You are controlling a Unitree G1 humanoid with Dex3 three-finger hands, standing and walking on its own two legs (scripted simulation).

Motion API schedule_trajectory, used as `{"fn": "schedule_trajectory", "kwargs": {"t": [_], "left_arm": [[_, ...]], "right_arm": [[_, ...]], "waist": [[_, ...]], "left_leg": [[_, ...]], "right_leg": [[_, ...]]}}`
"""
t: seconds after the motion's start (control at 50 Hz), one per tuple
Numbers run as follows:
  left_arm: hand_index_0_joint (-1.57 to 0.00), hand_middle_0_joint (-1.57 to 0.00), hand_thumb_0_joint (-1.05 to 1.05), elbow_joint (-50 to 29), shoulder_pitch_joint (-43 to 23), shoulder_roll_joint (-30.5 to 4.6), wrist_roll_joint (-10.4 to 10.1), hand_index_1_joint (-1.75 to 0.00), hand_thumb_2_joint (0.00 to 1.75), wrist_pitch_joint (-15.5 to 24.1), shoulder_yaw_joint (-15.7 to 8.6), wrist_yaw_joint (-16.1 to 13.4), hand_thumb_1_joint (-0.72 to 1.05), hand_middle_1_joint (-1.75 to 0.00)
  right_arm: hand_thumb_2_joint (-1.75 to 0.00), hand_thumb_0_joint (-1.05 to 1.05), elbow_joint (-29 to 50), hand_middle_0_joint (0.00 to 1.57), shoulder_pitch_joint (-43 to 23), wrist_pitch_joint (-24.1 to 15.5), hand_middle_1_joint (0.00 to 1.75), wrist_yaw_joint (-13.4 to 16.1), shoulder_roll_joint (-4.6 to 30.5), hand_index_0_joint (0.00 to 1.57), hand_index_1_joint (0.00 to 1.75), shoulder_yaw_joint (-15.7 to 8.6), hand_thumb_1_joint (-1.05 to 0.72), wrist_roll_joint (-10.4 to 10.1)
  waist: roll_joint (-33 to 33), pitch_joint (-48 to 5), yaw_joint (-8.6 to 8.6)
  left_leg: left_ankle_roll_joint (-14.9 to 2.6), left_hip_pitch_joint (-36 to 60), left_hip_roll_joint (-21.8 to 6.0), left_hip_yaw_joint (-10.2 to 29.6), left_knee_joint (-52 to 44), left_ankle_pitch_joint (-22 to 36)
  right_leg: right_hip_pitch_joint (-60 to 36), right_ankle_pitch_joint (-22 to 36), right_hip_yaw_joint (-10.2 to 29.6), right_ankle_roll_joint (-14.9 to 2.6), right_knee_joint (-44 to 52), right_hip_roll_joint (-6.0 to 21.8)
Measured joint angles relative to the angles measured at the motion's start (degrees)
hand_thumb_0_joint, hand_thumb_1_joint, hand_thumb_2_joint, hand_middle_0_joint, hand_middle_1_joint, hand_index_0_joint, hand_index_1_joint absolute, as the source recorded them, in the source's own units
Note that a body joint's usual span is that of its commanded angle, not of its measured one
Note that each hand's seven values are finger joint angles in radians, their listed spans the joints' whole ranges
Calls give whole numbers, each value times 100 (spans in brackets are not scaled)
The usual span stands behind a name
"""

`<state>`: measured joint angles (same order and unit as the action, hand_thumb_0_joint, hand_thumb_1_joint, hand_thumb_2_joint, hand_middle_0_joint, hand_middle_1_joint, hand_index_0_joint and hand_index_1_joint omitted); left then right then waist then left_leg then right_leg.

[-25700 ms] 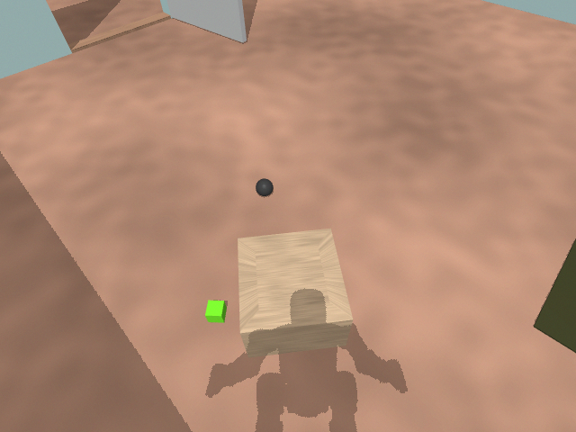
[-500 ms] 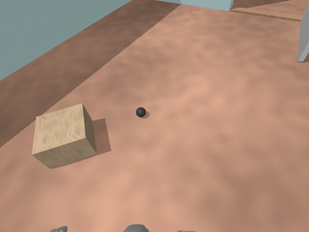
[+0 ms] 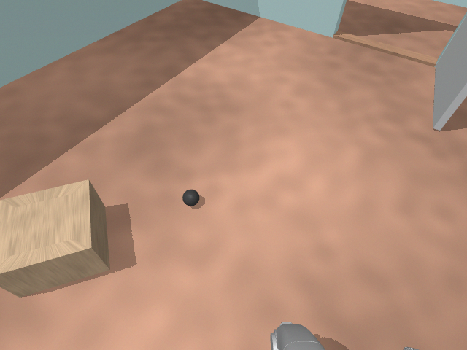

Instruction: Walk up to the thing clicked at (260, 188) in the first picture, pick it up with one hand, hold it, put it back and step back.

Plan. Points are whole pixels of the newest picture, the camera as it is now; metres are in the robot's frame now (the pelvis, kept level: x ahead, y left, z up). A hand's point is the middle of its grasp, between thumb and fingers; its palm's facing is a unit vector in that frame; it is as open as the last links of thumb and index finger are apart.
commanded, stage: walk up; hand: left
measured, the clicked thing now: (191, 197) +0.89 +0.20 -0.73
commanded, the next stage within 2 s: none
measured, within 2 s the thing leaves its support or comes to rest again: neither
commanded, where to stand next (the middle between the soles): +0.47 -0.01 m, yaw +2 degrees
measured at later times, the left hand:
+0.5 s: hand (129, 316) +0.20 +0.21 -0.11, palm faces +0.04 -0.91 -0.41, open 7.4 cm
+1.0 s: hand (132, 237) +0.38 +0.25 -0.14, palm faces -0.01 -0.93 -0.36, open 7.4 cm
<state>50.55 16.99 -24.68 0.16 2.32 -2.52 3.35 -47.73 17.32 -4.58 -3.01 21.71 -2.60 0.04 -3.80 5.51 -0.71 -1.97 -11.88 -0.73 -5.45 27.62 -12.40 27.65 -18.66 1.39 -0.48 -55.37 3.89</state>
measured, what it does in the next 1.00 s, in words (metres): walks ahead: right foot, then left foot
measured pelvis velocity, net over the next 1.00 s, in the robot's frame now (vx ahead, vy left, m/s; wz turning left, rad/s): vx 0.34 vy -0.03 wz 0.04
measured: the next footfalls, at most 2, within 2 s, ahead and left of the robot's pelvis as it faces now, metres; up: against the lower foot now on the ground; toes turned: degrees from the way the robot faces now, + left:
right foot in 0.18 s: +0.22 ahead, -0.17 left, +0.00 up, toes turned -4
left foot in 0.68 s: +0.38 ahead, +0.09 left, +0.00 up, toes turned +8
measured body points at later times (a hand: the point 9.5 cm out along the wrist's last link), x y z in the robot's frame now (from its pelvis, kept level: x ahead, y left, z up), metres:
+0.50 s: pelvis +0.18 -0.07 +0.01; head +0.19 -0.09 +0.45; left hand +0.20 +0.26 -0.09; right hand +0.26 -0.38 -0.12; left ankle +0.26 +0.10 -0.68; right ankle +0.18 -0.17 -0.74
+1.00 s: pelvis +0.34 -0.03 +0.00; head +0.35 -0.02 +0.45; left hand +0.38 +0.30 -0.12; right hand +0.42 -0.34 -0.10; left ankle +0.34 +0.09 -0.74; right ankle +0.44 -0.17 -0.70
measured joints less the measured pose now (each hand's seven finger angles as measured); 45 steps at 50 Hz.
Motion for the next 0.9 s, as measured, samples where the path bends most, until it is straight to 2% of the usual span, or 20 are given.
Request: {"fn": "schedule_trajectory", "kwargs": {"t": [0.1,0.18,0.2,0.22,0.24,0.28,0.32,0.36,0.46,0.54,0.62,0.68,0.72,0.76,0.82,0.9], "left_arm": [[-20,-20,1,51,-47,1,64,-30,90,-21,-84,131,91,-30],[-20,-20,1,113,-25,-33,88,-30,90,58,-153,137,91,-30],[-20,-20,1,131,-42,-1,96,-30,90,108,-176,104,91,-30],[-20,-20,1,124,-66,39,111,-30,90,165,-191,68,91,-30],[-20,-20,1,89,-81,67,115,-30,90,217,-190,32,91,-30],[-20,-20,1,9,-77,124,68,-30,90,267,-150,-7,91,-30],[-20,-20,1,-46,-31,215,21,-30,90,280,-96,-41,91,-30],[-20,-20,1,-68,42,276,-6,-30,90,291,-40,-71,90,-30],[-20,-20,1,-82,221,270,18,-30,90,267,7,-93,90,-31],[-21,-20,1,-135,307,208,37,-30,90,269,-30,-94,90,-31],[-21,-20,1,-174,393,109,47,-30,90,257,-51,-102,90,-31],[-21,-20,1,-164,471,23,43,-30,90,201,-34,-115,90,-31],[-20,-20,1,-94,418,-1,16,-30,90,113,-25,-156,90,-31],[-20,-20,1,-30,352,69,-3,-30,90,25,28,-201,90,-30],[-20,-20,1,1,257,53,-37,-30,90,-5,90,-197,91,-30],[-20,-20,1,-98,129,13,-73,-30,90,20,42,-149,91,-30]], "right_arm": [[-90,1,-54,21,213,32,30,-49,152,20,30,-27,-90,40],[-90,1,-96,21,333,123,30,-70,278,20,30,-58,-90,31],[-90,1,-117,21,337,151,30,-56,329,20,30,-71,-90,34],[-90,1,-155,21,322,184,30,-26,355,20,30,-87,-90,32],[-90,1,-198,20,301,224,30,4,346,20,30,-85,-90,22],[-90,1,-275,20,230,294,30,35,319,20,30,-34,-90,32],[-90,1,-307,20,130,295,30,23,339,20,29,-3,-90,-8],[-90,1,-277,20,35,273,30,0,356,20,29,-3,-90,-38],[-90,1,-185,20,-99,292,30,-99,331,20,29,-58,-90,5],[-90,1,-232,20,-119,347,30,-159,299,20,29,-93,-90,78],[-90,1,-263,20,-192,353,30,-204,250,20,29,-106,-90,113],[-90,1,-206,20,-257,275,30,-210,225,20,30,-115,-90,125],[-90,1,-114,20,-360,163,30,-155,167,20,30,-132,-90,163],[-90,1,22,20,-398,91,30,-97,145,20,30,-116,-90,95],[-90,1,131,20,-357,59,30,-21,29,20,30,-45,-90,-8],[-90,1,163,20,-173,36,30,22,-31,20,30,54,-90,-31]], "waist": [[176,-87,-51],[361,-269,-82],[517,-271,-66],[678,-259,-61],[738,-259,-32],[712,-265,94],[745,-245,177],[796,-215,224],[803,-172,255],[708,-139,280],[552,-90,318],[391,-105,302],[156,3,276],[196,42,188],[152,53,90],[50,50,57]], "left_leg": [[70,379,-44,-32,-63,-326],[227,460,-172,8,362,-863],[195,423,-311,67,648,-1086],[85,288,-429,205,1110,-1194],[45,71,-372,385,1699,-1287],[27,-390,-111,506,2720,-1445],[7,-814,24,572,3213,-1307],[11,-1150,27,653,3209,-1028],[155,-1682,-120,870,2566,-365],[220,-1740,-256,824,1744,-39],[159,-1489,-352,564,972,120],[46,-1105,-258,368,470,332],[52,-1057,-84,218,723,259],[21,-989,-103,221,896,8],[6,-603,-104,201,582,-18],[19,-143,-11,136,156,1]], "right_leg": [[-58,521,-103,56,1432,235],[-535,815,-244,8,2170,132],[-610,929,-324,22,2137,17],[-651,797,-442,10,1995,-88],[-686,639,-508,-12,1880,-118],[-822,472,-501,-72,1876,-80],[-1078,493,-518,-108,2152,-77],[-1343,561,-554,-103,2480,-114],[-1820,530,-695,-165,2973,-239],[-2112,328,-853,-126,3094,-278],[-2307,-48,-962,-15,2922,-256],[-2310,-534,-991,102,2444,-133],[-1974,-814,-764,-19,1385,82],[-1439,-1008,-455,-122,142,-128],[-736,-767,-191,-188,-795,-292],[-156,-174,0,-110,-497,-118]]}}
